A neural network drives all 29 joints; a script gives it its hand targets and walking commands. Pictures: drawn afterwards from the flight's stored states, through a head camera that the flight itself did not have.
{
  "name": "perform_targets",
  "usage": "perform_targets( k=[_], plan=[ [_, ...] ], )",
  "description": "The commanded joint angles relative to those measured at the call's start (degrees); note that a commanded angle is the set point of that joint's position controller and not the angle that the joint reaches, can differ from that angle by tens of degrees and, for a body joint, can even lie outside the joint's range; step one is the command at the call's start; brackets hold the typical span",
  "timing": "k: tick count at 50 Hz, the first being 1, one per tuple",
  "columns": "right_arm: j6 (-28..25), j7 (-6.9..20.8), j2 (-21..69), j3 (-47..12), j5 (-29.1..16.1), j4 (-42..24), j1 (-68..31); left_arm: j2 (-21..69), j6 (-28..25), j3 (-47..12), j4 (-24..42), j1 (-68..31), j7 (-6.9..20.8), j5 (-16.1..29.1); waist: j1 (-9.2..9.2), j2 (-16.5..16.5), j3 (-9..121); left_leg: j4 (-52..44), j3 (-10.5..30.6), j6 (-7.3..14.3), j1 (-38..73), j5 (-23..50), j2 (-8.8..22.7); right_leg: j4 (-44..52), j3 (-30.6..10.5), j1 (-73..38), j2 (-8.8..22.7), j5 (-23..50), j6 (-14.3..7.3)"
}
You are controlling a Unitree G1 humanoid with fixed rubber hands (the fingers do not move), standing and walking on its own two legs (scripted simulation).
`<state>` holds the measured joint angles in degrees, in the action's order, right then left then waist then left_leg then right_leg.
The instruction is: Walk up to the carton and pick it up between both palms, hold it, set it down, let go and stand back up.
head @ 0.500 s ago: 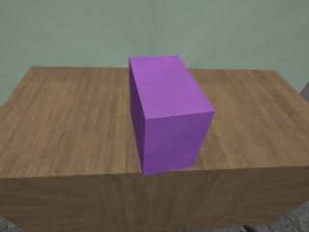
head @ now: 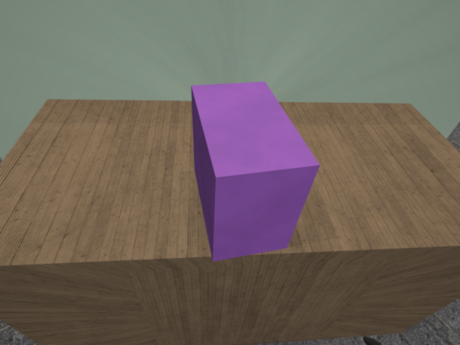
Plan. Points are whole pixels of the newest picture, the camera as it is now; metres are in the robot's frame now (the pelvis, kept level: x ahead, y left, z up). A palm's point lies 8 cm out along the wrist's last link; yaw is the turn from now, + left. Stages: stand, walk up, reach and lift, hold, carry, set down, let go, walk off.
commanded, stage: stand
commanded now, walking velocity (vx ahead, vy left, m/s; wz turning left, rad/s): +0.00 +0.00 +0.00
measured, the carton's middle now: (239, 168) +0.45 +0.01 +0.07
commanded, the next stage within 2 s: none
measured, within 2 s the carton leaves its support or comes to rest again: neither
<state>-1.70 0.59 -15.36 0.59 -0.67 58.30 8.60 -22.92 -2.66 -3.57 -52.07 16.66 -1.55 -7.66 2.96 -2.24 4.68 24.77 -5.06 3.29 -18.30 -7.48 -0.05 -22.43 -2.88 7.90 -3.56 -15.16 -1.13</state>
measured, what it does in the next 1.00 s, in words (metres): stands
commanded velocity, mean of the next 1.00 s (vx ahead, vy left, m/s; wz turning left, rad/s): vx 0.00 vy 0.00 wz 0.00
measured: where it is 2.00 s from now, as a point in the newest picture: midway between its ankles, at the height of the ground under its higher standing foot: outside the picture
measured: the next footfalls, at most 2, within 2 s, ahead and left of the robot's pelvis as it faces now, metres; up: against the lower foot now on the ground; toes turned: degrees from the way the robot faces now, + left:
none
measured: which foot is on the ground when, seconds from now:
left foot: down 0.00-1.00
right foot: down 0.00-1.00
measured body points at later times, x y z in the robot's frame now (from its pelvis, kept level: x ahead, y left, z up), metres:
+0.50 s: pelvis +0.00 +0.00 +0.00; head -0.02 +0.02 +0.45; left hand +0.05 +0.30 -0.13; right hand +0.12 -0.27 -0.11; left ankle +0.06 +0.08 -0.74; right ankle -0.04 -0.12 -0.74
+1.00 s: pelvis +0.00 +0.00 +0.00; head -0.02 +0.01 +0.45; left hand +0.06 +0.30 -0.13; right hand +0.12 -0.27 -0.12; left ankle +0.06 +0.08 -0.74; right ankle -0.04 -0.12 -0.74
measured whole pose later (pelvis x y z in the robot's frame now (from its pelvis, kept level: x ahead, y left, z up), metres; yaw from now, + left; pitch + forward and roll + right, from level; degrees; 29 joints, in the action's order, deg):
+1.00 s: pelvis +0.00 +0.00 +0.00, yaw +0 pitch +1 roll -1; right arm -1.5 0.5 -15.6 0.6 -0.7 58.6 8.6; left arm -22.6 -2.7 -3.6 -52.3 16.7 -1.6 -7.6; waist 3.0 -1.2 4.7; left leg 24.2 -5.1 3.3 -18.0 -7.2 -0.1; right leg -22.4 -2.9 7.9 -3.6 -15.2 -1.1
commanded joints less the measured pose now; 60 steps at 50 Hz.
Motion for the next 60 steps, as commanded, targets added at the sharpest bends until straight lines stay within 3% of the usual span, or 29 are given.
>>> perform_targets(
  k=[1, 5, 8, 11, 14, 20, 23, 27, 28, 29, 38, 40, 51, 53, 55, 59, 60],
  plan=[
    [-0.83, -1.59, -14.99, 3.55, 0.77, -1.31, -3.55, -8.98, -0.63, 4.73, -1.85, 1.56, 0.86, 7.89, -2.95, 9.19, -3.16, -8.16, 13.46, -0.43, 12.92, -5.16, 8.93, 5.06, -5.08, 5.07, 8.1, 1.06, -1.79],
    [-0.81, -1.58, -14.99, 3.55, 0.77, -1.5, -3.58, -9.23, -0.59, 4.82, -1.83, 1.43, 0.78, 8.02, -3.03, 10.32, -3.52, -8.3, 13.3, -0.42, 12.46, -3.53, 8.82, 4.93, -4.75, 4.8, 8.18, 1.83, -1.87],
    [-0.95, -1.37, -13.71, 3.32, 0.55, -1.24, -3.32, -9.97, -0.71, 4.84, -1.85, 0.72, 0.62, 7.9, -3.47, 8.41, -4.0, -7.04, 12.25, -0.55, 13.93, -0.68, 8.23, 5.95, -5.69, 5.9, 8.69, 2.67, -1.91],
    [-0.99, -1.45, -14.74, 3.58, 0.7, -1.1, -2.24, -9.14, -0.86, 4.76, -1.63, 0.85, 0.83, 8.13, -3.64, 10.22, -2.09, -6.33, 12.35, -0.4, 14.78, 0.12, 8.11, 5.53, -5.37, 5.38, 8.54, 3.27, -1.52],
    [-0.7, -1.41, -15.15, 3.57, 0.75, -1.27, -3.66, -9.08, -0.57, 4.6, -2.01, 0.8, 0.63, 7.96, -3.37, 7.87, -3.88, -6.72, 12.61, 0.14, 13.11, -2.31, 8.47, 5.91, -5.14, 5.52, 8.3, 1.91, -1.35],
    [-0.75, -1.48, -14.93, 3.63, 0.76, -1.32, -3.22, -8.87, -0.5, 4.88, -1.75, 1.11, 0.72, 8.02, -3.41, 10.27, -3.84, -7.77, 12.97, -0.35, 13.5, -3.67, 8.36, 5.33, -5.12, 5.75, 8.13, 2.09, -1.6],
    [-0.8, -1.38, -14.76, 3.46, 0.68, -1.26, -3.37, -9.66, -0.59, 5.07, -1.74, 1.41, 0.48, 8.05, -3.25, 8.43, -4.84, -7.78, 13.16, -0.16, 12.6, -3.62, 8.67, 5.22, -5.06, 5.9, 8.37, 1.59, -1.6],
    [-0.82, -1.42, -15.01, 3.47, 0.66, -1.22, -3.58, -9.43, -0.51, 4.88, -1.95, 1.32, 0.71, 8.11, -3.35, 9.93, -4.42, -8.3, 13.49, -0.29, 12.53, -4.78, 8.49, 5.33, -5.38, 5.64, 8.33, 1.84, -1.86],
    [-0.93, -1.42, -14.71, 3.39, 0.66, -1.14, -3.01, -9.5, -0.51, 5.13, -1.98, 1.92, 0.82, 8.15, -3.25, 8.88, -4.03, -8.51, 13.64, -0.44, 12.72, -5.7, 8.57, 5.01, -4.89, 5.36, 8.08, 1.12, -1.66],
    [-0.82, -1.48, -15.34, 3.55, 0.59, -1.21, -3.26, -9.74, -0.35, 5.3, -2.2, 1.67, 0.81, 8.12, -3.4, 10.3, -4.56, -8.95, 13.09, -0.52, 12.41, -5.85, 8.28, 5.08, -5.01, 5.33, 7.79, 1.32, -1.54],
    [-0.86, -1.49, -14.46, 3.36, 0.55, -0.98, -3.93, -9.41, -0.5, 4.99, -1.8, 0.67, 0.71, 8.02, -3.18, 10.08, -4.59, -7.82, 13.22, -0.21, 12.44, -3.98, 8.44, 5.34, -5.04, 5.91, 8.42, 1.27, -1.67],
    [-0.61, -1.47, -14.87, 3.69, 0.65, -1.47, -3.86, -9.34, -0.31, 4.81, -1.81, 0.94, 0.68, 8.01, -3.63, 8.55, -6.0, -8.16, 13.13, -0.42, 11.53, -5.24, 8.19, 5.38, -4.78, 6.42, 8.32, 0.21, -1.8],
    [-0.71, -1.4, -14.96, 3.5, 0.81, -1.5, -4.08, -9.7, -0.46, 5.08, -1.95, 1.09, 0.53, 8.09, -3.55, 9.21, -5.15, -7.62, 13.12, -0.31, 12.88, -3.94, 8.1, 5.46, -5.23, 6.36, 8.19, 1.61, -1.59],
    [-0.78, -1.63, -15.42, 3.66, 0.76, -1.12, -3.26, -9.04, -0.49, 5.08, -1.92, 1.41, 0.74, 8.08, -3.28, 7.66, -4.69, -7.7, 12.89, -0.05, 12.73, -4.06, 8.45, 5.34, -5.3, 5.55, 8.37, 0.99, -1.9],
    [-0.61, -1.53, -15.44, 3.67, 0.91, -1.57, -4.01, -9.04, -0.24, 5.04, -1.77, 1.04, 0.74, 8.07, -3.15, 10.41, -5.16, -8.64, 13.51, -0.49, 12.27, -6.93, 8.5, 5.0, -4.64, 6.25, 7.78, 0.31, -1.74],
    [-0.79, -1.33, -14.19, 3.33, 0.56, -1.14, -3.62, -10.42, -0.49, 5.26, -2.03, 0.91, 0.73, 8.08, -3.94, 9.85, -5.18, -8.49, 13.1, -0.55, 13.12, -5.69, 8.28, 5.67, -5.19, 6.28, 7.99, 0.79, -1.85],
    [-0.7, -1.42, -14.62, 3.38, 0.69, -1.11, -3.17, -9.65, -0.46, 5.08, -1.73, 1.52, 0.71, 8.06, -3.43, 9.34, -4.35, -8.17, 13.07, -0.34, 13.26, -5.67, 8.17, 5.45, -4.94, 5.59, 7.95, 0.96, -1.56]
  ],
)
